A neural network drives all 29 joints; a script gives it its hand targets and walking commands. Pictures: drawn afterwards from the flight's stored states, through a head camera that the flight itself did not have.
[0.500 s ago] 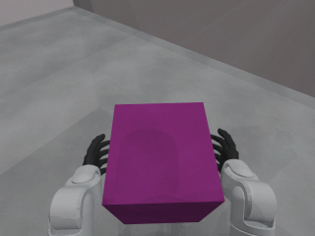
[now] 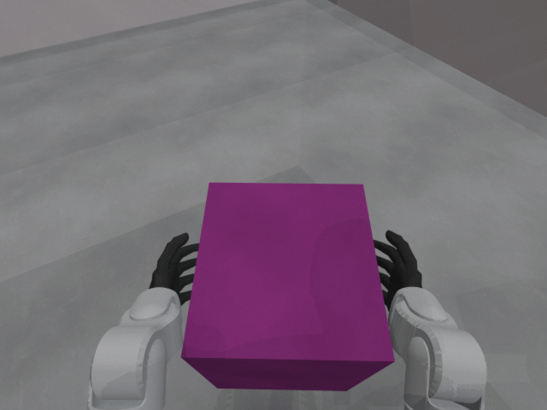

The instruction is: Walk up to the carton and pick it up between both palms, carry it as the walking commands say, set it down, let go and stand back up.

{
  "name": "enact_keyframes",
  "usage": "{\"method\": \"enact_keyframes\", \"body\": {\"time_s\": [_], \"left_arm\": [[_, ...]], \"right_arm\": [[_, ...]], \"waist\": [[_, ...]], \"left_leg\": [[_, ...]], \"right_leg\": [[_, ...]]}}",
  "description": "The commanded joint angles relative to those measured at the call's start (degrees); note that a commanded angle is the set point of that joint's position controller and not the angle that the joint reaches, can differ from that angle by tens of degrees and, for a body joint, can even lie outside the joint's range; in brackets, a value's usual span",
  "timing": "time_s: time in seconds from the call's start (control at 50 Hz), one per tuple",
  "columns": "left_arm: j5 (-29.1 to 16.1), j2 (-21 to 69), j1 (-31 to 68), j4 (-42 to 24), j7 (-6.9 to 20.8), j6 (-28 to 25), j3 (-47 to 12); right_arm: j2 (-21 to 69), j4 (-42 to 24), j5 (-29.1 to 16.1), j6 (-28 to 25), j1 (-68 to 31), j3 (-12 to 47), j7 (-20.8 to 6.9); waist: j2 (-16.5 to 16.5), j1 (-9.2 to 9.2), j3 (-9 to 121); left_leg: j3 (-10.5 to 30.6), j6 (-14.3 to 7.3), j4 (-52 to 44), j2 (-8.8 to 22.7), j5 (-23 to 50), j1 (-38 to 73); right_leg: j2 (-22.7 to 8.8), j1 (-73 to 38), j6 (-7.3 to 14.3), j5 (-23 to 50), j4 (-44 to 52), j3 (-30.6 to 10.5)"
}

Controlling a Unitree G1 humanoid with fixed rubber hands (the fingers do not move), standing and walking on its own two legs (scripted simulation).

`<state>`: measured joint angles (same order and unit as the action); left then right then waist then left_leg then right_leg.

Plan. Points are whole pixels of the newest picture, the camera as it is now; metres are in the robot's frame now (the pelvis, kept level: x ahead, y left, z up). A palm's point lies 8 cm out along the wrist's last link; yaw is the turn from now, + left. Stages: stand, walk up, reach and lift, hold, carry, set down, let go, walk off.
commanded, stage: carry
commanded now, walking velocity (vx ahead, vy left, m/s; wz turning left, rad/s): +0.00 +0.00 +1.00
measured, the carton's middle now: (283, 295) +0.27 -0.02 +0.03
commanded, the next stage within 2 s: none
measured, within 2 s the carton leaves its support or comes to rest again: neither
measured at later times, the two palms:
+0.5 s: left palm out of the picture +0.09 +0.35 +0.03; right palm (188, 308) +0.25 +0.11 +0.04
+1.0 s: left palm out of the picture -0.04 +0.42 +0.09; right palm (59, 345) +0.18 +0.23 +0.10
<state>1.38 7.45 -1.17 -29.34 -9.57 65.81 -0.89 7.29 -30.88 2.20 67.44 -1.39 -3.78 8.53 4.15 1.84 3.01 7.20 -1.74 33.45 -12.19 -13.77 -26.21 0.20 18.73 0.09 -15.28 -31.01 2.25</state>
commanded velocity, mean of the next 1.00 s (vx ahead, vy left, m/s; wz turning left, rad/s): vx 0.00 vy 0.00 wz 0.56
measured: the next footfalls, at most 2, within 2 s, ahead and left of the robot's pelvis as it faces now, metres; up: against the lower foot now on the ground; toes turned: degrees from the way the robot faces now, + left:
left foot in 0.30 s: +0.00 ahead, +0.21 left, +0.00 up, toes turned +27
right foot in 0.66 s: +0.06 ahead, +0.07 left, +0.00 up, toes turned +37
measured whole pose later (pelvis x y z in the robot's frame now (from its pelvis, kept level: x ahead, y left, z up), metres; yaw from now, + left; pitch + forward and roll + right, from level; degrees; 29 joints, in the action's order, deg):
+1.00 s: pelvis -0.09 +0.15 +0.00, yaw +47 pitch +2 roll +1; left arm 1.9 7.3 -0.4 -28.5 -9.7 68.9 1.2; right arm 7.4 -25.8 2.2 69.1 -4.7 -3.4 8.6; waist -2.6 0.4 5.8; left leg -4.8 -2.7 31.0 -2.4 -12.6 -19.5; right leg -9.0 20.5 -5.3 -20.4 -36.9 5.5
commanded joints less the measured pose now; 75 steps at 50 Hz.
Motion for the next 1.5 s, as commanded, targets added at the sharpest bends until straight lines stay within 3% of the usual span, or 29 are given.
{"method": "enact_keyframes", "body": {"time_s": [0.0,0.04,0.08,0.22,0.26,0.28,0.3,0.32,0.34,0.38,0.42,0.5,0.56,0.64,0.68,0.7,0.72,0.74,0.78,0.84,0.9,0.94,0.96,0.98,1.02,1.1,1.24,1.3,1.48], "left_arm": [[-13.01,47.86,21.92,-8.58,8.32,-1.24,-30.05],[-12.75,45.66,23.27,-10.21,8.14,-1.17,-30.10],[-12.73,44.83,23.95,-9.59,7.78,-0.54,-29.63],[-13.20,43.58,25.17,-8.92,7.23,1.17,-29.79],[-13.22,45.02,24.96,-8.15,6.87,1.54,-30.17],[-13.59,44.05,25.56,-8.08,6.76,1.86,-30.31],[-13.61,43.83,25.41,-7.57,6.60,2.29,-30.48],[-14.00,45.31,24.61,-7.31,6.75,2.66,-32.18],[-14.26,46.43,23.63,-5.33,7.28,2.35,-32.39],[-18.21,51.82,31.07,-10.03,8.67,0.73,-35.93],[-19.67,56.12,34.01,-11.62,9.16,-1.11,-37.78],[-18.76,55.08,29.73,-12.40,9.22,-3.20,-35.94],[-17.56,53.45,26.50,-11.64,9.26,-3.33,-34.74],[-17.70,51.55,25.02,-11.52,9.44,-2.63,-33.71],[-16.76,50.37,22.99,-10.12,9.26,-2.13,-32.97],[-16.45,49.93,22.31,-9.12,9.24,-1.96,-32.23],[-16.13,49.49,21.73,-7.85,9.23,-1.56,-31.68],[-16.19,48.39,22.20,-7.91,9.20,-0.83,-31.05],[-15.66,47.15,24.13,-8.79,9.28,-0.67,-31.14],[-15.07,45.66,25.12,-9.15,8.48,-0.10,-30.48],[-14.67,44.39,23.96,-7.60,7.84,1.02,-30.92],[-14.17,44.19,24.31,-7.30,7.30,1.59,-31.68],[-15.03,44.90,27.87,-9.30,7.42,1.97,-32.83],[-15.24,45.99,29.29,-8.82,7.63,2.18,-32.98],[-16.42,48.11,31.68,-7.67,8.10,2.13,-33.74],[-17.70,50.68,33.12,-6.17,8.39,1.98,-35.01],[-15.98,49.61,30.62,-5.40,8.15,1.84,-32.57],[-15.06,48.88,30.04,-4.68,8.09,1.97,-30.87],[-14.84,47.40,31.60,-3.24,8.00,2.78,-29.46]], "right_arm": [[47.61,-7.34,-17.11,0.06,-24.70,39.64,-8.22],[47.62,-6.70,-17.81,0.22,-23.75,40.32,-8.50],[47.56,-4.97,-17.49,0.89,-23.46,39.73,-8.25],[47.35,-3.09,-16.25,2.34,-23.58,37.41,-6.93],[45.56,-2.46,-15.84,2.54,-22.20,36.15,-6.83],[44.68,-1.24,-14.68,2.60,-19.89,34.80,-6.96],[43.88,1.46,-13.61,2.86,-17.58,33.42,-6.69],[44.59,1.60,-14.03,2.63,-16.87,33.32,-6.75],[45.24,0.32,-13.73,2.39,-17.61,33.23,-6.90],[49.51,-2.75,-14.52,0.33,-21.31,33.81,-7.38],[52.93,-5.11,-15.96,-1.69,-24.07,34.44,-8.08],[52.62,-7.55,-16.14,-3.30,-23.03,37.22,-8.16],[51.18,-8.33,-15.84,-3.39,-21.92,38.20,-8.03],[50.73,-7.09,-15.09,-2.55,-20.23,38.31,-7.45],[48.95,-7.13,-14.64,-1.83,-19.78,38.38,-7.07],[48.79,-7.65,-14.92,-1.52,-20.40,39.04,-7.00],[47.93,-8.25,-15.00,-1.21,-22.56,39.36,-6.92],[47.84,-6.66,-15.14,-0.84,-22.80,39.27,-6.80],[48.78,-5.17,-16.05,-0.65,-22.89,39.80,-7.18],[48.55,-3.88,-16.32,0.13,-23.27,38.86,-6.90],[47.31,-1.32,-15.29,1.13,-21.13,36.82,-6.34],[46.39,0.24,-14.65,1.73,-20.74,35.78,-6.52],[46.29,1.11,-14.41,1.57,-20.89,34.33,-6.68],[46.98,1.28,-14.38,1.69,-21.04,34.24,-6.92],[48.40,-0.03,-14.46,1.19,-23.12,34.15,-7.07],[49.29,-0.22,-14.28,0.41,-23.85,32.79,-7.21],[49.33,-1.07,-15.11,0.63,-24.76,34.87,-7.30],[49.55,-1.23,-15.53,1.29,-26.58,36.72,-7.41],[48.79,0.37,-15.36,2.17,-28.76,35.92,-7.28]], "waist": [[-14.38,-1.55,12.90],[-9.17,-1.53,13.00],[-13.12,-1.57,12.22],[-21.41,-1.74,10.42],[-15.37,-0.51,15.17],[-7.35,1.26,15.22],[6.60,-0.32,13.28],[17.82,0.05,14.01],[6.96,-0.34,14.19],[3.98,-0.25,15.48],[5.89,-0.52,19.10],[1.28,-0.24,21.64],[0.86,-0.27,21.27],[0.42,-0.82,22.66],[-4.84,-2.11,22.60],[-14.84,-2.73,23.12],[-24.67,-2.99,20.64],[-19.89,-2.40,17.68],[-9.62,-1.98,15.49],[-15.97,-2.19,15.69],[-14.44,-1.57,16.44],[-5.64,-1.77,17.08],[7.25,-1.19,16.17],[6.84,-0.82,15.67],[2.05,-0.63,14.62],[4.13,-0.88,16.33],[-0.89,-1.24,19.96],[-4.83,-1.32,16.40],[-4.52,-1.66,13.19]], "left_leg": [[-4.91,2.94,29.73,8.33,-14.58,-12.10],[-6.24,2.36,33.87,10.24,-10.20,-11.96],[-9.63,3.28,30.39,10.90,-8.66,-10.67],[-17.54,2.57,9.17,11.63,-12.97,1.01],[-17.22,0.86,0.94,10.02,-11.39,11.02],[-11.51,-1.03,-6.61,12.15,-2.85,19.39],[9.79,-5.70,-8.12,24.57,21.55,24.96],[24.88,-12.65,-5.87,34.20,47.15,28.93],[18.52,-12.84,-0.71,31.37,59.57,28.06],[13.77,-10.08,-0.58,26.87,42.58,22.05],[10.51,-9.09,0.15,22.83,33.85,19.78],[20.20,-10.09,-4.74,24.06,22.88,19.46],[25.00,-8.93,-7.21,24.27,23.38,18.72],[19.86,-5.52,-7.16,22.24,27.12,16.91],[10.15,-0.49,-3.42,17.26,19.72,5.74],[3.81,2.79,4.90,11.34,7.65,-0.35],[-3.37,3.10,17.57,5.83,-9.75,-6.69],[-5.28,1.35,26.49,7.45,-18.35,-9.22],[-5.22,1.14,24.88,10.09,-13.40,-7.97],[-11.50,2.04,9.86,8.89,-14.01,-1.00],[-15.23,2.54,-9.71,9.29,-1.15,9.38],[-3.57,-0.12,-13.97,19.43,11.48,21.98],[7.07,-3.58,-11.81,28.84,25.63,21.72],[7.47,-3.67,-12.79,30.06,29.80,21.16],[6.26,-2.07,-12.82,28.54,27.38,20.44],[3.96,-1.17,-15.18,26.06,16.01,19.02],[2.34,1.17,-16.81,23.87,10.43,15.86],[0.06,1.36,-17.99,21.09,-4.19,10.76],[-1.55,0.46,-17.90,19.84,-12.28,6.88]], "right_leg": [[-31.29,-14.94,7.90,21.06,13.93,-19.26],[-25.41,-16.41,4.47,30.46,8.40,-8.17],[-22.56,-17.66,2.04,29.90,6.04,-2.08],[-26.14,-13.88,-1.25,25.82,5.00,7.42],[-24.30,-11.41,-4.42,22.86,-9.44,10.77],[-22.99,-0.39,-7.22,13.49,-20.78,11.49],[-17.10,16.37,-10.71,-21.64,-32.71,10.32],[-9.31,28.14,-13.40,-35.28,-41.33,7.76],[-11.45,25.70,-12.74,-30.52,-43.01,1.19],[-10.89,22.23,-11.37,-20.85,-39.58,-0.50],[-9.42,17.84,-10.04,-13.91,-36.67,-0.34],[-5.37,13.33,-8.58,-12.46,-27.76,-2.77],[-3.29,10.40,-7.68,-11.03,-21.52,-4.39],[-1.45,0.75,-5.18,-8.32,-7.10,-2.79],[-6.89,-12.66,-1.71,0.62,1.91,-5.25],[-15.35,-17.77,3.73,8.61,6.84,-14.88],[-25.85,-17.63,9.60,22.27,10.65,-24.77],[-28.43,-15.75,11.24,32.80,9.70,-24.57],[-22.81,-14.59,8.16,38.70,5.63,-14.87],[-18.15,-12.85,4.64,31.90,5.43,-7.60],[-15.93,-11.35,1.14,29.54,2.46,-2.66],[-13.93,0.40,-4.42,11.38,-2.04,-1.60],[-9.38,7.12,-8.01,-7.71,-6.26,3.53],[-8.78,7.01,-8.51,-12.93,-8.32,3.75],[-7.60,7.49,-7.60,-13.19,-10.63,2.24],[-5.64,6.00,-5.78,-9.80,-10.27,1.35],[-5.95,-6.07,-3.67,-0.36,1.30,1.17],[-6.77,-4.80,-2.21,-3.28,2.18,-0.34],[-6.16,-0.76,-0.76,-7.26,4.23,-1.68]]}}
